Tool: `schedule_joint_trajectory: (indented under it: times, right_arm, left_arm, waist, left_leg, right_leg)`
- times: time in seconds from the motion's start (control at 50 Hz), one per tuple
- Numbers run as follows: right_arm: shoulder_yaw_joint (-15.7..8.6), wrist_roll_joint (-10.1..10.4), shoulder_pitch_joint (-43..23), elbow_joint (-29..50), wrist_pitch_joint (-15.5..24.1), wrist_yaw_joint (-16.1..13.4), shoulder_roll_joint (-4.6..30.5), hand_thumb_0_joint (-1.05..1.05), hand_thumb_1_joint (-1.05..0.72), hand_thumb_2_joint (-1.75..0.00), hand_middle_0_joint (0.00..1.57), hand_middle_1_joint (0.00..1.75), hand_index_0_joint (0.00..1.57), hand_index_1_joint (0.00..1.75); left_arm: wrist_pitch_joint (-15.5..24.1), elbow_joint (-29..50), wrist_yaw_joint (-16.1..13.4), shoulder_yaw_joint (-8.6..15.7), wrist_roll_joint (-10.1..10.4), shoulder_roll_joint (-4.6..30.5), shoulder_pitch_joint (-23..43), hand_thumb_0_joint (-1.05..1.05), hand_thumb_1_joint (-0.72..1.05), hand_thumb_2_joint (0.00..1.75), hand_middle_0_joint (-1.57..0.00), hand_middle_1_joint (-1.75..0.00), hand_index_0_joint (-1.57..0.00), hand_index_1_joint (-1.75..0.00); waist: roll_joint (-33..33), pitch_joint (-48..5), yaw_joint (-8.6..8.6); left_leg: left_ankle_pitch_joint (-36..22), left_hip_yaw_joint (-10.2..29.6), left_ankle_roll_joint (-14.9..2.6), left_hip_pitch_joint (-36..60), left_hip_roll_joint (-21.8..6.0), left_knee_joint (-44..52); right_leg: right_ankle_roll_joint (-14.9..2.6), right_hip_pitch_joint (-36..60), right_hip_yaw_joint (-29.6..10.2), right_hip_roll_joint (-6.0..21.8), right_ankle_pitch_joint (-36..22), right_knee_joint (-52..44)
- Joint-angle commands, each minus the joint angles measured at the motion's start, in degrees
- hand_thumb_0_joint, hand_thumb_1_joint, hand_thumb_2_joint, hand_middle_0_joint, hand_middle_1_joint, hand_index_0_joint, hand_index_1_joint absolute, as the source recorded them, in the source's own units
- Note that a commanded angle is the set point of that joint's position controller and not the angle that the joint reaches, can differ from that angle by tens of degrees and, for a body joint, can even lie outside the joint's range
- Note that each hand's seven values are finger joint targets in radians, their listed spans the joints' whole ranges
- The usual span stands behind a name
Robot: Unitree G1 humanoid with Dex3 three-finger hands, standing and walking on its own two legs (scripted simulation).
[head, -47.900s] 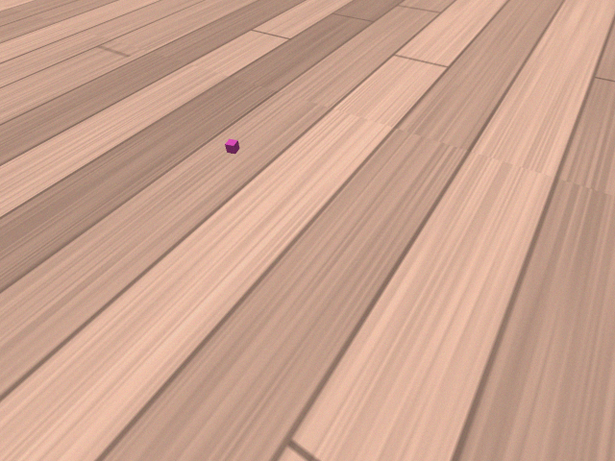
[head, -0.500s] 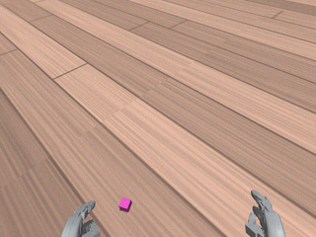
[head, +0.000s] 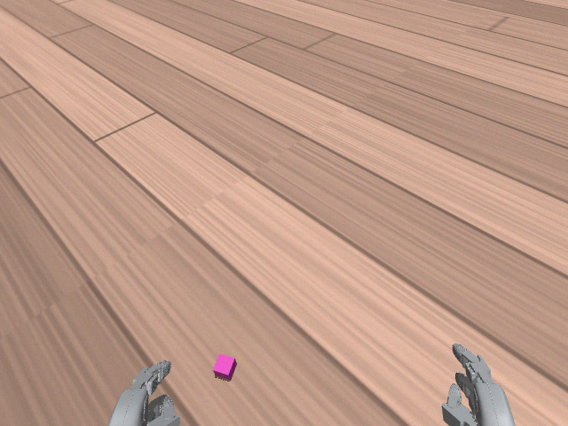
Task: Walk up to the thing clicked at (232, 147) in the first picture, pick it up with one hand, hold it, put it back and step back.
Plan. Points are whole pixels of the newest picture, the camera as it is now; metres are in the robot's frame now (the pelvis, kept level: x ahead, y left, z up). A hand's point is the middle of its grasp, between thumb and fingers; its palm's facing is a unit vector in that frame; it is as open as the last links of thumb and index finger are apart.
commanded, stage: home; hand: left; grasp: from above
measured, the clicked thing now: (225, 366) +0.44 +0.24 -0.69
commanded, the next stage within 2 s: stand in 0.34 s
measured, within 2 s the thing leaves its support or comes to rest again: neither
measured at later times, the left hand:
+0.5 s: hand (170, 425) +0.16 +0.19 -0.06, palm faces +0.02 -0.96 -0.27, open 7.4 cm
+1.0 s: hand out of the picture +0.03 +0.25 -0.10, palm faces +0.05 -0.95 -0.32, open 7.4 cm
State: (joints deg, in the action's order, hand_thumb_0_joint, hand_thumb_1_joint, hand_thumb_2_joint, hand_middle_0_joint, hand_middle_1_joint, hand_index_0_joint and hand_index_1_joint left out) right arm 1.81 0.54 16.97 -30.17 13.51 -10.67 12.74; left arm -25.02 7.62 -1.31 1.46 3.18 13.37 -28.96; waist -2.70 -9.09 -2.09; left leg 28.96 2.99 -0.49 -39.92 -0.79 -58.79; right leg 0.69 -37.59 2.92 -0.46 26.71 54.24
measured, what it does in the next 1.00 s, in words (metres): rises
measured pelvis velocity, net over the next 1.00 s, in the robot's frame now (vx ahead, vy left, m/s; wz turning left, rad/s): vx -0.01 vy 0.01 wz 0.01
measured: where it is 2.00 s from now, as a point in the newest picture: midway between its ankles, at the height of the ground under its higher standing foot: outside the picture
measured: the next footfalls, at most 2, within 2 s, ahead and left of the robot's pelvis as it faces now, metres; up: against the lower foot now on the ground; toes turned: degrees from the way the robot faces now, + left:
none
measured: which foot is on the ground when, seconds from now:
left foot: down 0.00-1.00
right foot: down 0.00-1.00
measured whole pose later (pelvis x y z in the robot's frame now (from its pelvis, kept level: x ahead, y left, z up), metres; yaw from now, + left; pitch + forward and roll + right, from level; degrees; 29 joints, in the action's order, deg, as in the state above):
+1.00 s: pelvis -0.01 +0.01 +0.06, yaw +1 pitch -4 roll +0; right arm -2.3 -2.1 9.7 -60.0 0.6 -1.4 15.7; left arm -1.1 -58.8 -2.0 1.9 -1.9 16.1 -12.3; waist 0.0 4.3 1.7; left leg 13.8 1.0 -2.1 -8.8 2.6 -26.8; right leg 2.3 -8.3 1.1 3.0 13.6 26.2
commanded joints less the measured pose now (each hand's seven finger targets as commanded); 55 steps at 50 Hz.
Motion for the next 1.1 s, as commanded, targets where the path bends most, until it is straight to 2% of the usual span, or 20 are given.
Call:
schedule_joint_trajectory:
  times: [0.0,0.08,0.14,0.16,0.2,0.22,0.24,0.4,0.42,0.44,0.46,0.5,0.58,0.66,0.72,0.78,0.86,0.94,1.0,1.08]
  right_arm:
    - [-3.02,0.07,-3.64,9.09,3.17,-0.42,7.01,0.00,-0.90,-0.90,0.20,0.30,0.20,0.30]
    - [-3.21,0.02,-3.38,9.00,2.96,-0.48,7.29,0.00,-0.90,-0.90,0.20,0.30,0.20,0.30]
    - [-2.92,0.10,-3.92,9.13,2.80,-0.38,6.87,0.00,-0.90,-0.90,0.20,0.30,0.20,0.30]
    - [-3.28,0.02,-3.69,9.06,2.83,-0.41,7.15,0.00,-0.90,-0.90,0.20,0.30,0.20,0.30]
    - [-2.90,0.04,-3.87,9.34,2.78,-0.32,6.78,0.00,-0.90,-0.90,0.20,0.30,0.20,0.30]
    - [-3.36,0.10,-3.54,9.02,2.75,-0.33,7.56,0.00,-0.90,-0.90,0.20,0.30,0.20,0.30]
    - [-3.00,0.11,-3.97,9.05,2.85,-0.21,7.27,0.00,-0.90,-0.90,0.20,0.30,0.20,0.30]
    - [-3.26,0.13,-3.86,9.49,2.93,-0.23,7.39,0.00,-0.90,-0.90,0.20,0.30,0.20,0.30]
    - [-5.65,-7.31,-8.67,-4.65,-3.33,3.18,13.78,0.00,-0.90,-0.90,0.20,0.30,0.20,0.30]
    - [-6.31,-7.05,-7.37,-5.66,-5.52,4.81,13.88,0.00,-0.90,-0.90,0.20,0.30,0.20,0.30]
    - [-6.44,-7.61,-7.04,-4.40,-6.72,5.68,14.21,0.00,-0.90,-0.90,0.20,0.30,0.20,0.30]
    - [-6.41,-5.35,-7.41,-7.16,-7.32,7.68,12.86,0.00,-0.90,-0.90,0.20,0.30,0.20,0.30]
    - [-6.57,-3.55,-8.72,-11.30,-8.64,9.64,11.72,0.00,-0.90,-0.90,0.20,0.30,0.20,0.30]
    - [-6.75,-3.89,-9.30,-15.24,-9.76,9.68,12.57,0.00,-0.90,-0.90,0.20,0.30,0.20,0.30]
    - [-6.70,-3.54,-9.73,-17.56,-10.36,9.46,12.77,0.00,-0.90,-0.90,0.20,0.30,0.20,0.30]
    - [-6.73,-3.25,-8.67,-20.58,-10.72,9.00,13.41,0.00,-0.90,-0.90,0.20,0.30,0.20,0.30]
    - [-6.75,-2.72,-8.90,-23.75,-11.41,8.69,14.02,0.00,-0.90,-0.90,0.20,0.30,0.20,0.30]
    - [-6.60,-2.32,-9.40,-26.26,-11.64,8.60,14.13,0.00,-0.90,-0.90,0.20,0.30,0.20,0.30]
    - [-6.50,-2.30,-9.43,-27.66,-12.14,8.59,14.29,0.00,-0.90,-0.90,0.20,0.30,0.20,0.30]
    - [-6.62,-2.20,-10.22,-28.84,-12.40,8.92,14.33,0.00,-0.90,-0.90,0.20,0.30,0.20,0.30]
  left_arm:
    - [2.84,10.92,-0.36,3.50,-0.29,5.64,0.73,0.00,0.90,0.90,-0.20,-0.30,-0.20,-0.30]
    - [2.68,10.67,-0.48,4.02,-0.53,6.59,1.07,0.00,0.90,0.90,-0.20,-0.30,-0.20,-0.30]
    - [2.58,10.63,-0.34,2.60,-0.35,4.99,0.78,0.00,0.90,0.90,-0.20,-0.30,-0.20,-0.30]
    - [2.67,10.63,-0.49,4.03,-0.37,5.96,0.57,0.00,0.90,0.90,-0.20,-0.30,-0.20,-0.30]
    - [2.58,10.77,-0.40,2.90,-0.39,5.28,0.77,0.00,0.90,0.90,-0.20,-0.30,-0.20,-0.30]
    - [2.53,10.79,-0.45,3.85,-0.23,6.37,1.13,0.00,0.90,0.90,-0.20,-0.30,-0.20,-0.30]
    - [2.48,11.08,-0.30,2.68,-0.39,5.54,1.15,0.00,0.90,0.90,-0.20,-0.30,-0.20,-0.30]
    - [2.59,11.42,-0.51,3.77,-0.46,6.16,1.08,0.00,0.90,0.90,-0.20,-0.30,-0.20,-0.30]
    - [14.40,-8.68,-2.29,3.83,-6.98,10.19,17.05,0.00,0.90,0.90,-0.20,-0.30,-0.20,-0.30]
    - [18.26,-19.47,-1.95,4.78,-7.67,11.19,13.05,0.00,0.90,0.90,-0.20,-0.30,-0.20,-0.30]
    - [20.07,-21.17,-1.53,4.37,-7.06,11.49,12.46,0.00,0.90,0.90,-0.20,-0.30,-0.20,-0.30]
    - [22.28,-26.50,-1.10,3.57,-7.32,11.87,13.52,0.00,0.90,0.90,-0.20,-0.30,-0.20,-0.30]
    - [23.51,-36.76,-0.99,3.69,-6.12,11.62,16.91,0.00,0.90,0.90,-0.20,-0.30,-0.20,-0.30]
    - [24.93,-44.76,-0.95,3.58,-5.80,10.90,19.13,0.00,0.90,0.90,-0.20,-0.30,-0.20,-0.30]
    - [25.46,-50.26,-1.01,3.46,-5.61,10.95,18.54,0.00,0.90,0.90,-0.20,-0.30,-0.20,-0.30]
    - [25.77,-54.47,-1.12,3.32,-5.18,11.34,18.85,0.00,0.90,0.90,-0.20,-0.30,-0.20,-0.30]
    - [25.75,-59.42,-1.32,2.96,-5.03,12.04,18.86,0.00,0.90,0.90,-0.20,-0.30,-0.20,-0.30]
    - [25.90,-62.74,-1.40,2.63,-4.90,12.56,19.30,0.00,0.90,0.90,-0.20,-0.30,-0.20,-0.30]
    - [25.63,-64.98,-1.38,2.42,-5.01,12.80,20.02,0.00,0.90,0.90,-0.20,-0.30,-0.20,-0.30]
    - [25.92,-66.92,-1.21,2.28,-5.13,13.21,19.44,0.00,0.90,0.90,-0.20,-0.30,-0.20,-0.30]
  waist:
    - [0.15,-4.25,0.11]
    - [0.03,-5.01,-0.50]
    - [0.02,-4.74,-0.24]
    - [0.57,-5.12,-0.07]
    - [-0.14,-5.15,-0.34]
    - [-0.34,-5.09,-0.44]
    - [-1.35,-3.59,-0.09]
    - [-0.07,-5.02,-0.12]
    - [3.65,9.05,4.42]
    - [5.81,3.15,3.38]
    - [5.18,3.61,2.57]
    - [2.46,0.29,3.45]
    - [5.34,2.72,3.86]
    - [0.62,5.11,3.62]
    - [1.07,6.14,3.98]
    - [0.44,6.00,3.33]
    - [1.51,8.40,3.05]
    - [1.36,8.39,3.16]
    - [1.53,11.62,2.79]
    - [2.61,12.15,2.96]
  left_leg:
    - [-13.76,-0.04,-0.40,4.80,0.74,9.91]
    - [-14.31,-0.24,-0.53,5.22,0.86,9.65]
    - [-14.45,0.41,-0.29,5.34,0.60,10.24]
    - [-14.78,0.20,-0.37,5.19,0.68,9.91]
    - [-14.19,0.12,-0.36,5.30,0.78,10.09]
    - [-14.21,0.51,-0.26,5.38,0.54,10.55]
    - [-13.36,0.83,-0.05,5.37,0.36,11.18]
    - [-12.34,0.83,-0.21,5.22,0.30,11.03]
    - [-20.92,2.79,-2.68,5.90,-1.26,15.71]
    - [-21.94,1.38,-3.06,9.64,-0.82,15.70]
    - [-20.40,2.72,-3.14,11.40,-0.66,16.11]
    - [-21.76,3.10,-3.14,15.56,-0.82,18.12]
    - [-18.51,2.74,-2.73,18.73,-0.18,21.29]
    - [-16.65,5.43,-3.11,22.59,-1.94,28.04]
    - [-19.44,6.66,-2.93,23.44,-2.75,31.54]
    - [-26.52,5.98,-2.16,28.12,-3.13,33.50]
    - [-23.67,6.08,-1.86,30.32,-3.54,37.45]
    - [-28.57,5.33,-1.53,32.69,-3.62,38.82]
    - [-20.37,5.79,-1.17,30.57,-3.69,41.98]
    - [-17.98,5.58,-1.17,31.43,-3.57,42.87]
  right_leg:
    - [-0.95,3.65,0.53,-0.80,-11.26,-8.34]
    - [-0.86,3.95,0.28,-0.75,-12.21,-8.45]
    - [-0.98,3.80,0.79,-0.92,-11.83,-8.14]
    - [-0.98,4.31,0.73,-0.89,-12.15,-8.18]
    - [-1.03,4.12,0.65,-0.89,-11.70,-8.37]
    - [-1.11,3.86,0.83,-0.96,-11.44,-8.00]
    - [-1.18,3.09,0.90,-0.98,-10.56,-7.92]
    - [-1.10,3.71,0.88,-1.06,-9.94,-7.95]
    - [-2.68,13.92,-4.70,4.19,-9.77,-12.09]
    - [-4.70,15.94,-7.59,5.00,-9.72,-12.58]
    - [-5.37,13.33,-8.92,4.36,-10.01,-14.08]
    - [-4.37,18.97,-8.32,5.48,-16.00,-12.83]
    - [-3.02,19.37,-8.24,6.45,-13.48,-19.04]
    - [-1.89,20.45,-6.08,5.12,-12.34,-21.25]
    - [-1.55,24.74,-5.39,5.21,-15.20,-24.08]
    - [-1.66,26.97,-5.36,5.79,-19.71,-26.07]
    - [-1.25,28.45,-5.22,6.02,-18.45,-29.90]
    - [-1.07,30.88,-5.30,6.75,-20.89,-32.32]
    - [-0.83,30.84,-5.20,6.48,-17.00,-33.94]
    - [-0.89,30.49,-5.54,6.85,-15.20,-36.19]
